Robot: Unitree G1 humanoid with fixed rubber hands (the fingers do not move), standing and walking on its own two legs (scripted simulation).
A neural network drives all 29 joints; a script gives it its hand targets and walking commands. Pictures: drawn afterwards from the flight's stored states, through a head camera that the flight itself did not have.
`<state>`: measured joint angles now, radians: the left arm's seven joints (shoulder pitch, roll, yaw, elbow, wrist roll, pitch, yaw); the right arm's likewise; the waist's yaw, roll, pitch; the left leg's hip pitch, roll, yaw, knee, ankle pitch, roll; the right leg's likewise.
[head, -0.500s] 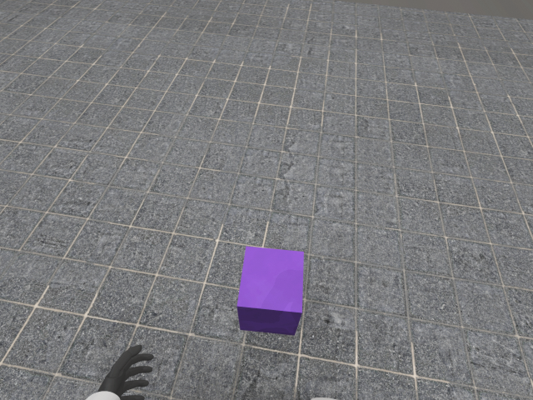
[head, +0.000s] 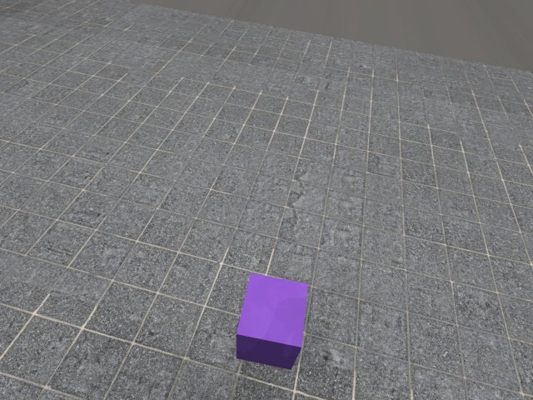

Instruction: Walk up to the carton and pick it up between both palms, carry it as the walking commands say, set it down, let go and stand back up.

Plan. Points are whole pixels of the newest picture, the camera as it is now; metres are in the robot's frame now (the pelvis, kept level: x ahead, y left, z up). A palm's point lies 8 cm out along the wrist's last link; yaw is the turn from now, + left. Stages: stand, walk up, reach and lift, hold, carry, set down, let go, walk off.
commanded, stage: walk up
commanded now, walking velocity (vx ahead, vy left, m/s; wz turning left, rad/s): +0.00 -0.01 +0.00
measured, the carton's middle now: (271, 322) +0.48 -0.05 -0.65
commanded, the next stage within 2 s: stand in 1.60 s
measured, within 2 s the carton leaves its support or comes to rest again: neither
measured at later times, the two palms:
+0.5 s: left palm out of the picture +0.00 +0.25 -0.13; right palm out of the picture +0.11 -0.24 -0.14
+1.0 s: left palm (120, 387) +0.16 +0.23 -0.13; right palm out of the picture +0.06 -0.25 -0.15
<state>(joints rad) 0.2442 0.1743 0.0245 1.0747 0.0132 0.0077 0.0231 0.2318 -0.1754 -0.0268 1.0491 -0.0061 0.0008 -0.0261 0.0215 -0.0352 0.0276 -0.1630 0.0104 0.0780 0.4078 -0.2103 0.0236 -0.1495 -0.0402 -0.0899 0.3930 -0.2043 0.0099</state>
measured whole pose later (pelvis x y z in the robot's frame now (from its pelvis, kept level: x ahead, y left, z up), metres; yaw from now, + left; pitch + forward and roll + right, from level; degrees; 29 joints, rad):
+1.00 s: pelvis +0.08 +0.00 +0.00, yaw -5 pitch -1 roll +1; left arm 0.18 0.17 0.04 1.03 0.02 0.01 0.04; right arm 0.24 -0.21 -0.05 1.09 -0.01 0.06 -0.04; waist -0.01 0.03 0.04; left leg -0.38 0.04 0.05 0.84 -0.42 -0.03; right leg -0.24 -0.04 -0.09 0.48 -0.24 -0.03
